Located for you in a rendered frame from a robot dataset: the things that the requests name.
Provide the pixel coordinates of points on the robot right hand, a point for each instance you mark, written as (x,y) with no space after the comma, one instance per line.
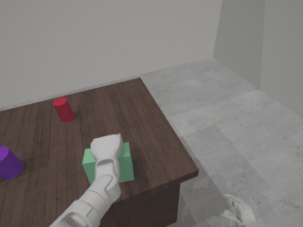
(244,212)

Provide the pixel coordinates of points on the table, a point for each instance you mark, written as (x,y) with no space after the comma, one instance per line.
(52,152)

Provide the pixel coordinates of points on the robot left hand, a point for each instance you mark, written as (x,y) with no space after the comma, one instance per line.
(109,145)

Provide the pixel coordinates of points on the sponge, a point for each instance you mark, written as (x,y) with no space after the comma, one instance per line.
(126,168)

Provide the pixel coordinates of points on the left robot forearm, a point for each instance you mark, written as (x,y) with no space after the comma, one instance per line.
(89,209)

